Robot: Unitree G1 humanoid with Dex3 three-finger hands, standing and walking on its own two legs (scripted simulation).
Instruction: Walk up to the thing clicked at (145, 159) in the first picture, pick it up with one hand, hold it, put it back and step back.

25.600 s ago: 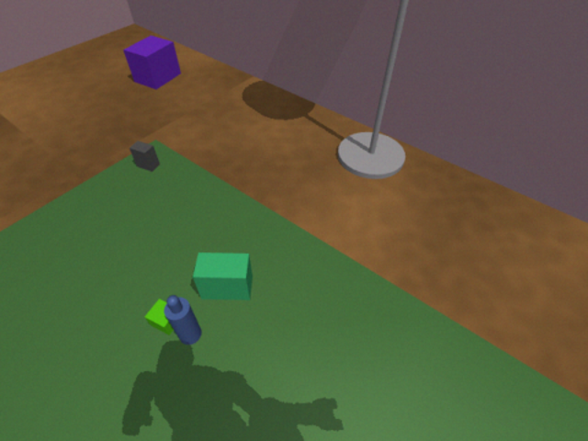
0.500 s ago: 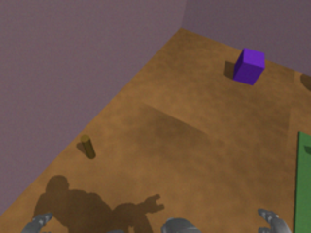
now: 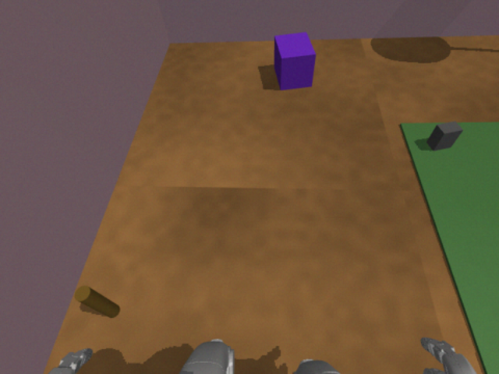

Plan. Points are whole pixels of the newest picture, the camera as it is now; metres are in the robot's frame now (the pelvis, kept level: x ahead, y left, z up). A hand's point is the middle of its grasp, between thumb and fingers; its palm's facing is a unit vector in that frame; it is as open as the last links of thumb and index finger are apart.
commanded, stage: walk up
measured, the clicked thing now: (444, 136) +1.20 -0.90 -0.68
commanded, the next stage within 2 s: none
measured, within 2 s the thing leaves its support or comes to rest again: neither
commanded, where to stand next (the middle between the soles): +0.04 -0.03 m, yaw -46 degrees
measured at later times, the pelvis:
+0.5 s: pelvis -0.01 +0.05 +0.01, yaw -22 degrees
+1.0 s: pelvis -0.01 +0.02 -0.01, yaw -36 degrees
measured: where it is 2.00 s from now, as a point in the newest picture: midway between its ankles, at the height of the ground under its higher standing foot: outside the picture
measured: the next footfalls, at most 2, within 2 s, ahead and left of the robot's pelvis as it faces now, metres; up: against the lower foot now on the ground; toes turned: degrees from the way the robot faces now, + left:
left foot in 0.14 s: +0.11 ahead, +0.12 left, +0.00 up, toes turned -8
right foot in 0.62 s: -0.04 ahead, -0.10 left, +0.00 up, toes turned -28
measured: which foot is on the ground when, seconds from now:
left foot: up 0.00-0.12, down 0.14-0.64, up 0.66-0.96, down 0.98-1.00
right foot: down 0.00-0.16, up 0.18-0.60, down 0.62-1.00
